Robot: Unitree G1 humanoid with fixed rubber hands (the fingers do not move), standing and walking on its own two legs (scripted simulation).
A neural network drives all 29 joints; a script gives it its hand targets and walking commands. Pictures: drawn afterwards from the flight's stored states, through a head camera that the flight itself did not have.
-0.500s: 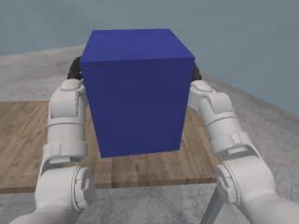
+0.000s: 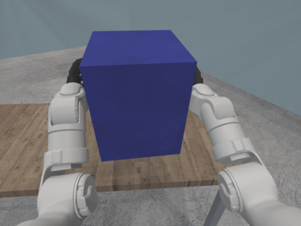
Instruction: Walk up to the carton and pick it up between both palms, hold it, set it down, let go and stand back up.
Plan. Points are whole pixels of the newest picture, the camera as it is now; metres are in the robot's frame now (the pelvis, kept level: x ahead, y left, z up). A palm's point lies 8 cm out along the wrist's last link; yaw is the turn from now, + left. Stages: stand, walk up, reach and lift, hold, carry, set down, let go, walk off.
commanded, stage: hold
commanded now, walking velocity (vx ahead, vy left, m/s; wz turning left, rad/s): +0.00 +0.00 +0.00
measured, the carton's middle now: (137, 93) +0.38 +0.00 +0.24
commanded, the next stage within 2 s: set down in 1.42 s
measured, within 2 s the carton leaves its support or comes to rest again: neither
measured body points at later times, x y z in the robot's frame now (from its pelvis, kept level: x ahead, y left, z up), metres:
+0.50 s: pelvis +0.00 +0.00 +0.00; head -0.08 +0.02 +0.44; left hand +0.39 +0.15 +0.26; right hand +0.38 -0.15 +0.26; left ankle +0.01 +0.11 -0.75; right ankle +0.02 -0.12 -0.75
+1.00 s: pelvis +0.00 +0.00 +0.00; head -0.07 +0.02 +0.44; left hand +0.39 +0.15 +0.26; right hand +0.38 -0.15 +0.25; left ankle +0.01 +0.11 -0.75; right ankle +0.02 -0.12 -0.75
